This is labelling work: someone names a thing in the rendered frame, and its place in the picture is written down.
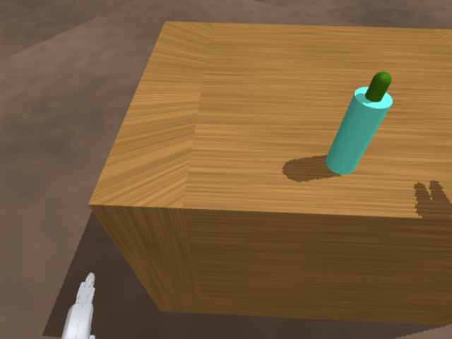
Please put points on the left robot hand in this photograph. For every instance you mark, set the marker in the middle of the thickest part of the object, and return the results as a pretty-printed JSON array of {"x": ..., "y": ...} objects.
[{"x": 79, "y": 317}]

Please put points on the bottle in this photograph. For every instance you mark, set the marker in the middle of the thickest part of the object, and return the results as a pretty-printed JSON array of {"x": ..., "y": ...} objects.
[{"x": 363, "y": 117}]

